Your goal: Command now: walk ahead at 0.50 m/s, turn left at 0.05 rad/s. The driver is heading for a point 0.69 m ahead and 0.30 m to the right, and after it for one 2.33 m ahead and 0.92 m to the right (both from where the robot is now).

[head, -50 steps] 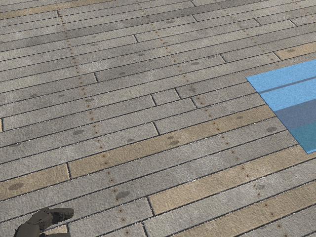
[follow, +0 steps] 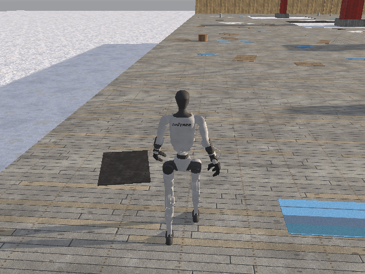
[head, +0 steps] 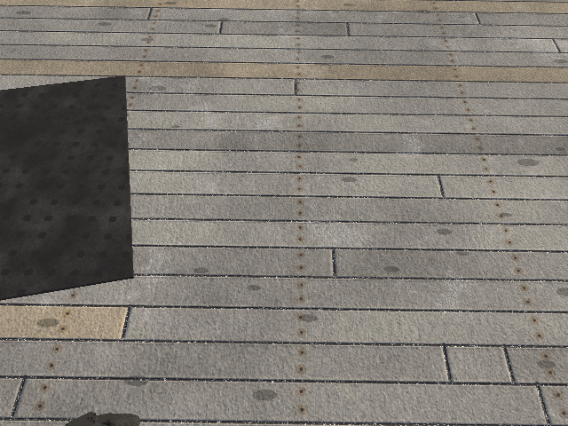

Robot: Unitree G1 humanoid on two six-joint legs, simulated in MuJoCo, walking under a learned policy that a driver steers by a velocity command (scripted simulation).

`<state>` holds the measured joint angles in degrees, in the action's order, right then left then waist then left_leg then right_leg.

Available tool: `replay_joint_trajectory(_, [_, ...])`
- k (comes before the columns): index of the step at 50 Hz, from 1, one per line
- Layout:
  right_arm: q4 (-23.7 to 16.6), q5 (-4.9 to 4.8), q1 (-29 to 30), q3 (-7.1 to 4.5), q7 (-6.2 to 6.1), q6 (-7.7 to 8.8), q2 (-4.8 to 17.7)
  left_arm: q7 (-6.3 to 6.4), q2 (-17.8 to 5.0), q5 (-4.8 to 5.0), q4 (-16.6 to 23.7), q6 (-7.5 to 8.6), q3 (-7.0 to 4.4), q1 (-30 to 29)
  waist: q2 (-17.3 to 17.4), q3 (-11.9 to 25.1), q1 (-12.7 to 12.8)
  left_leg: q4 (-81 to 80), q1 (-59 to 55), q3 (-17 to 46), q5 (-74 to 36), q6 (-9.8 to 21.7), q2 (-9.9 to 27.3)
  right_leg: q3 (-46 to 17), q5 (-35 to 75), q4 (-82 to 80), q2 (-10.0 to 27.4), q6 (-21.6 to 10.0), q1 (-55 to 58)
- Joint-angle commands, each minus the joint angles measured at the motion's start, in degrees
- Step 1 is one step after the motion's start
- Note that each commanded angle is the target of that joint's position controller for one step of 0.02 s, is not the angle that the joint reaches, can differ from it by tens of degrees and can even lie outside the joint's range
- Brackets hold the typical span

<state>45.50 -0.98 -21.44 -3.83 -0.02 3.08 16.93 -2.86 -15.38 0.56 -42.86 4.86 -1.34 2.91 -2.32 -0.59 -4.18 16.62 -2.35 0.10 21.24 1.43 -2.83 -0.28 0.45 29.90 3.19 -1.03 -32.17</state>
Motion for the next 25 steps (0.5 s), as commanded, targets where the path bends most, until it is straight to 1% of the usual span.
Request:
replay_joint_trajectory(1, [-2.0,-0.01,1.3,-2.33,-0.64,-0.38,9.5,0.17,-9.0,-0.23,1.7,1.15,-3.35,5.7,7.2,3.5,6.8,10.2,0.6,5.3,-43.8,6.8,13.9,2.8,-3.6,-2.4,-3.0,-3.6,11.9])
replay_joint_trajectory(2, [-2.6,0.67,0.7,-1.32,-0.89,-0.53,7.4,0.65,-12.2,-0.62,-0.5,1.11,-4.52,14.9,4.9,11.1,10.4,23.4,7.6,2.7,-39.2,4.8,10.9,-1.2,-0.5,0.4,1.2,-6.3,27.3])
replay_joint_trajectory(3, [-4.1,0.75,-6.4,0.33,-0.57,0.41,2.1,0.96,-18.0,-1.47,-1.3,0.79,-5.93,21.0,-8.4,20.2,8.8,46.7,30.5,-0.4,-16.5,-0.1,2.1,-26.6,-9.3,-1.7,15.8,-15.6,50.1])
replay_joint_trajectory(4, [-3.4,0.42,-5.1,0.45,-0.33,1.53,3.1,0.62,-14.1,-0.16,-2.1,0.61,-4.93,22.9,-13.1,23.6,10.3,55.7,40.4,6.6,11.9,-0.6,-1.3,-43.2,-18.9,-11.4,18.9,-18.4,54.5])
replay_joint_trajectory(5, [-4.5,-1.01,-0.1,-0.73,0.12,2.18,7.6,0.79,-11.2,0.37,-1.7,0.52,-3.91,19.3,-8.2,14.7,10.5,60.0,46.6,7.9,9.6,0.1,2.4,-36.4,-25.0,-12.6,17.5,-15.4,48.8])
replay_joint_trajectory(6, [-5.7,-1.22,4.2,-0.58,0.16,2.5,7.7,1.05,-9.7,0.04,-0.9,0.29,-3.46,15.6,-3.9,8.9,9.6,58.2,47.0,5.7,4.5,0.7,5.5,-29.1,-23.5,-13.5,15.4,-13.3,40.7])
replay_joint_trajectory(7, [-6.2,-0.39,6.6,-0.62,0.0,2.5,7.3,1.07,-8.4,-0.5,-0.6,0.17,-2.99,12.3,-1.4,4.3,7.9,54.2,45.5,4.5,0.4,0.7,7.7,-23.8,-18.8,-15.2,13.3,-12.6,32.5])
replay_joint_trajectory(8, [-5.8,0.19,6.2,-0.94,-0.16,2.01,7.0,1.03,-6.7,-1.13,-0.2,0.44,-2.4,10.3,-2.0,2.5,5.9,50.8,41.9,4.9,-2.6,0.6,9.5,-20.0,-14.1,-16.9,11.4,-11.9,27.0])
replay_joint_trajectory(9, [-5.3,0.23,4.5,-0.85,-0.17,1.41,6.0,0.98,-6.4,-1.35,-0.2,0.64,-2.28,9.3,-3.3,2.3,4.6,49.3,38.8,4.8,-4.2,0.2,10.1,-17.9,-11.4,-18.4,10.4,-12.0,23.8])
replay_joint_trajectory(10, [-5.1,0.5,3.7,-0.66,-0.29,0.99,4.9,0.94,-6.7,-1.03,-0.5,0.94,-2.37,9.4,-3.3,2.3,3.9,47.7,37.4,4.3,-4.7,-0.3,10.2,-16.6,-8.4,-19.6,9.7,-12.7,21.9])
replay_joint_trajectory(11, [-5.3,0.85,3.9,-0.53,-0.45,0.73,4.4,1.02,-7.3,-0.66,-0.8,1.14,-2.52,9.7,-2.8,1.7,3.5,45.6,37.4,3.8,-5.6,-1.0,10.3,-15.0,-5.6,-20.5,9.3,-13.3,20.7])
replay_joint_trajectory(12, [-5.9,1.16,5.5,-0.39,-0.61,0.68,4.0,1.27,-8.1,-0.49,-1.2,1.2,-2.79,10.2,-2.1,1.0,3.5,42.7,38.3,3.6,-7.5,-1.8,10.4,-13.7,-3.4,-21.3,9.1,-13.8,20.2])
replay_joint_trajectory(13, [-6.6,1.33,7.6,-0.21,-0.7,0.8,3.6,1.63,-8.9,-0.4,-1.5,1.13,-3.08,10.9,-1.4,0.3,3.9,39.1,39.4,3.5,-10.3,-2.5,10.3,-12.7,-1.5,-21.8,8.8,-13.9,20.4])
replay_joint_trajectory(15, [-7.5,1.37,11.7,0.17,-0.54,1.29,2.8,2.27,-9.5,-0.04,-2.1,0.72,-3.42,12.3,-0.7,-0.4,5.0,30.3,39.0,3.2,-17.1,-3.4,9.5,-10.1,-0.3,-22.0,7.1,-12.7,20.8])
replay_joint_trajectory(17, [-8.2,1.11,15.9,0.53,-0.13,1.82,1.9,2.74,-10.2,0.43,-2.7,0.28,-3.7,14.1,-0.9,-0.9,6.5,22.0,36.2,2.6,-22.8,-4.0,7.7,-8.3,-0.7,-21.3,5.8,-11.4,20.6])
replay_joint_trajectory(18, [-8.5,0.89,17.9,0.62,0.14,2.07,1.8,2.91,-10.5,0.62,-3.1,0.04,-3.83,15.4,-1.0,-1.1,7.3,19.2,35.0,2.2,-24.5,-4.3,6.8,-8.3,-1.2,-20.8,5.7,-11.2,20.8])
replay_joint_trajectory(20, [-9.4,0.43,21.2,0.61,0.7,2.58,2.1,3.1,-10.7,0.94,-3.9,-0.54,-3.99,17.9,-1.3,-1.5,8.6,15.6,33.6,2.4,-25.7,-4.4,5.7,-9.9,-2.7,-19.2,6.6,-11.0,22.3])
replay_joint_trajectory(22, [-10.0,0.16,22.8,0.26,1.19,3.12,3.2,3.4,-10.8,1.17,-4.2,-1.17,-4.18,18.9,-2.1,-1.6,8.4,12.2,32.4,3.5,-24.1,-3.7,5.2,-12.6,-4.5,-16.5,7.9,-10.3,24.8])
replay_joint_trajectory(24, [-9.6,0.05,21.0,-0.37,1.35,3.62,5.0,3.71,-11.2,1.01,-4.1,-1.69,-4.55,18.3,-3.3,-0.9,6.7,10.5,28.7,3.7,-20.2,-2.6,4.9,-15.2,-4.8,-13.3,9.0,-9.2,26.3])
replay_joint_trajectory(25, [-8.7,0.06,17.9,-0.81,1.24,3.82,5.7,3.77,-11.0,0.91,-3.9,-1.96,-4.55,17.6,-3.7,0.2,4.6,8.9,24.0,2.9,-18.8,-1.6,4.6,-15.3,-3.1,-10.2,8.3,-8.3,25.7])
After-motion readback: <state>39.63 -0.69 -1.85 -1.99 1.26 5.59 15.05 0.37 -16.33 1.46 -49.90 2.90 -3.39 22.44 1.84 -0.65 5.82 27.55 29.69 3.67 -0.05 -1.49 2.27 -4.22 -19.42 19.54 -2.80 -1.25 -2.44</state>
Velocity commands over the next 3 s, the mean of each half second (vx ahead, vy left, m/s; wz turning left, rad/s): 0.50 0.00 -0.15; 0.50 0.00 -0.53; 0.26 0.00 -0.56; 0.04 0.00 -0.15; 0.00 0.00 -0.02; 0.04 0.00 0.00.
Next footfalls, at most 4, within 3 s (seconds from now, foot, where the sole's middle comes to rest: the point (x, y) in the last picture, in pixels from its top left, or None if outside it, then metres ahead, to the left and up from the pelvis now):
0.04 right None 0.20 -0.12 -0.77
0.54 left None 0.47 0.11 -0.77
1.04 right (369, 346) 0.65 -0.24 -0.77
1.50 left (330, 265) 0.90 -0.17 -0.77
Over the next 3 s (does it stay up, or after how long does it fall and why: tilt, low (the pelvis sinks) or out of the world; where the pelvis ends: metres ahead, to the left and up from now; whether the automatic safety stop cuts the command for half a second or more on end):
stays up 0.76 -0.23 0.00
